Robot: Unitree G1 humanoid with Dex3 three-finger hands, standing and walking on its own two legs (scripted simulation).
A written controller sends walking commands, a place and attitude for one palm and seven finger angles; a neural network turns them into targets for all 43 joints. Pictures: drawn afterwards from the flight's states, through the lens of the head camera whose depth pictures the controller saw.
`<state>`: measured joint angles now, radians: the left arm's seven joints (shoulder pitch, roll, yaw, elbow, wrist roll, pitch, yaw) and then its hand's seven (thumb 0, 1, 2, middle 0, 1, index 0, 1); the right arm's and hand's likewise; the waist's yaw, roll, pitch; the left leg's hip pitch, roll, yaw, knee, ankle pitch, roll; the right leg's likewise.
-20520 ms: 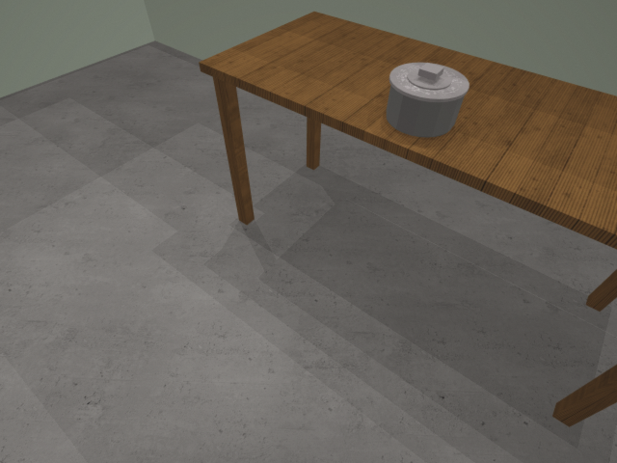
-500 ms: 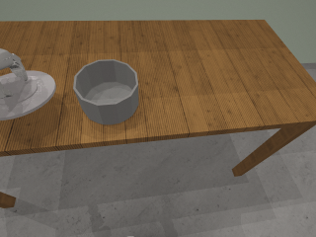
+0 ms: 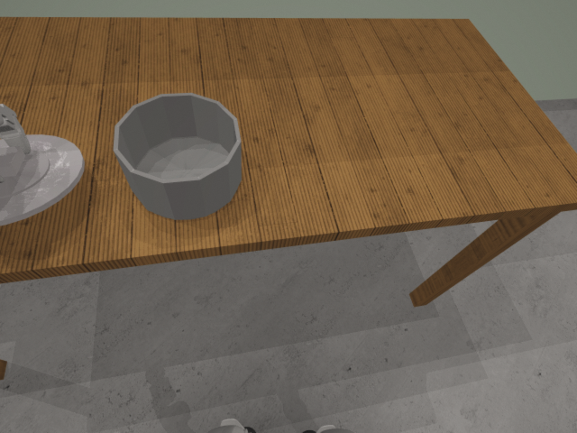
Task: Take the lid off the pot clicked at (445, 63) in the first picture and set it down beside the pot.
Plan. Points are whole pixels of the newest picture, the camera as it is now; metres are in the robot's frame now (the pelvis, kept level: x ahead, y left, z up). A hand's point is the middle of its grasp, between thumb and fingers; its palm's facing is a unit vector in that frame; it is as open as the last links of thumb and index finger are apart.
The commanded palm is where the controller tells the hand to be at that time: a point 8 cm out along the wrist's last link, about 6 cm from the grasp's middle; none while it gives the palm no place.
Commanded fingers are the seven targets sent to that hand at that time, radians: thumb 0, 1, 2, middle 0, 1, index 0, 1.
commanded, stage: lower the lid onto the table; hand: left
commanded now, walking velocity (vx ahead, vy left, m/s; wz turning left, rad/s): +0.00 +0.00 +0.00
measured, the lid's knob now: out of the picture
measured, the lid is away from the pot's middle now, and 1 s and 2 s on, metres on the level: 0.23 0.25 0.25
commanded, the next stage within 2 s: open the fingers wide in 0.66 s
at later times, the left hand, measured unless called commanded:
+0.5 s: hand out of the picture +0.46 +0.38 +0.06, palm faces -0.48 -0.17 -0.86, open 8.1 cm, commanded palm +0.51 +0.36 +0.12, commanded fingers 0.00 0.63 1.04 -0.93 -1.14 -0.70 -1.01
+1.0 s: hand out of the picture +0.44 +0.38 +0.04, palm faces -0.41 -0.16 -0.90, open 8.1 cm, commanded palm +0.48 +0.36 +0.10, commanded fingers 0.00 0.45 0.86 -0.73 -1.08 -0.57 -0.99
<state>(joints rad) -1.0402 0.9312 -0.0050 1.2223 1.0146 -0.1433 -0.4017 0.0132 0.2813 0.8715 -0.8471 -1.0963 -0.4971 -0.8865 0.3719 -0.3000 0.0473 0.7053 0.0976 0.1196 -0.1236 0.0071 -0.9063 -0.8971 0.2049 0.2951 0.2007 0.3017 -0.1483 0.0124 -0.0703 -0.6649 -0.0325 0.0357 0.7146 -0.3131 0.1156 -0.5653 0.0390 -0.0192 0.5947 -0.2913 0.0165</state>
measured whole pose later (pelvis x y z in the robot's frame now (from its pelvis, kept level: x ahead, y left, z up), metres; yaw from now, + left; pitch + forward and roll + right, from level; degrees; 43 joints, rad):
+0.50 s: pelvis +0.00 +0.01 -0.01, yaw +0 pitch +19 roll -6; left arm -1.07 0.94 0.01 1.24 1.04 -0.15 -0.38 0.01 0.28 0.87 -0.85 -1.10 -0.50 -0.90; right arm 0.37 -0.28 0.05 0.69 0.08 0.15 -0.12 0.01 -0.91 -0.90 0.21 0.30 0.20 0.30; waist -0.16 0.03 -0.09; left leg -0.79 -0.03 0.03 0.82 -0.35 0.13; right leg -0.68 0.05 -0.03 0.68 -0.33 0.01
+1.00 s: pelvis -0.01 +0.01 -0.02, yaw +0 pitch +18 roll -6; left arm -0.98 0.92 0.06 1.18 1.04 -0.17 -0.29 0.03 0.33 0.85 -0.84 -1.11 -0.46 -0.91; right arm 0.35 -0.27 0.05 0.68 0.08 0.20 -0.10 0.01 -0.91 -0.90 0.21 0.30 0.20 0.30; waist -0.15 0.02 -0.09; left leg -0.82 -0.03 0.02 0.86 -0.35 0.13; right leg -0.71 0.05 -0.03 0.72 -0.33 0.01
